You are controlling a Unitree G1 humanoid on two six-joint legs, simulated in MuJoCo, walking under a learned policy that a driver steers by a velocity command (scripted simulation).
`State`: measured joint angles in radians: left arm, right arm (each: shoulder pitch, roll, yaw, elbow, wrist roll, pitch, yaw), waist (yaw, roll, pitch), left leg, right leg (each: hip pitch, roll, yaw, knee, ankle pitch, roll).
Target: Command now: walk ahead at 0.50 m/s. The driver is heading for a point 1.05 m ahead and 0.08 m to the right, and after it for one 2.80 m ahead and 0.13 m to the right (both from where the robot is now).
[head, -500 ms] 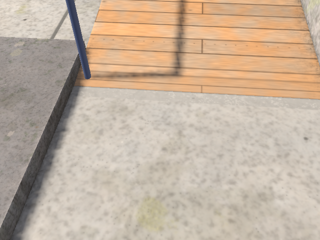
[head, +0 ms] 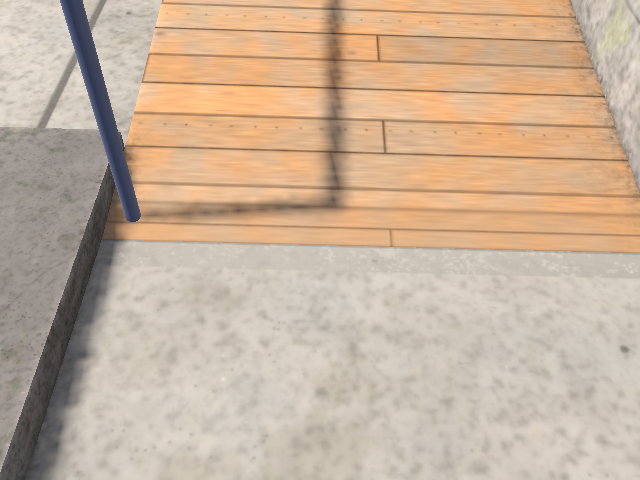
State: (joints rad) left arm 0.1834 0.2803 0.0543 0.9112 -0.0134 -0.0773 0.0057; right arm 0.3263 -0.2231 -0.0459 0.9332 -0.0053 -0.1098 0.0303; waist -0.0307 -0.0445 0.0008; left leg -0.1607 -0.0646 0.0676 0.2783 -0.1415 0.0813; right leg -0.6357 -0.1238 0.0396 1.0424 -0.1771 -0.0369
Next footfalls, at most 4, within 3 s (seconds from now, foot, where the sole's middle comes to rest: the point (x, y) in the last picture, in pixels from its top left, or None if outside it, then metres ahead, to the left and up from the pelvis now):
0.34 right None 0.36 -0.16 -0.78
0.90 left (277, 403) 0.68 0.08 -0.78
1.30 right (383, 390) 0.71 -0.16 -0.78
2.38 left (282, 260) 1.09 0.07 -0.78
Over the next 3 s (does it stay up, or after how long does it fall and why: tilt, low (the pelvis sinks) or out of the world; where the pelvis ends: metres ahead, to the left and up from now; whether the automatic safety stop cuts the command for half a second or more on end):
stays up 1.26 -0.08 -0.01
